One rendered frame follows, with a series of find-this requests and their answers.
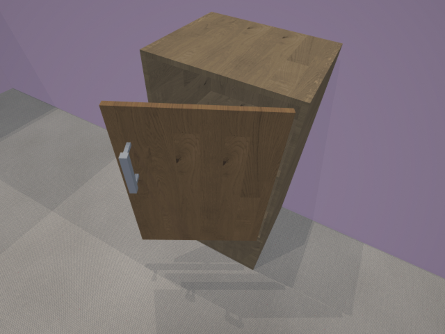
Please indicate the handle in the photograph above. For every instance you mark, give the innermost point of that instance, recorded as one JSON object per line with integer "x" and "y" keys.
{"x": 127, "y": 169}

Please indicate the cupboard door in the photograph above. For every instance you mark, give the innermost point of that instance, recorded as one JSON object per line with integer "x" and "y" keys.
{"x": 206, "y": 172}

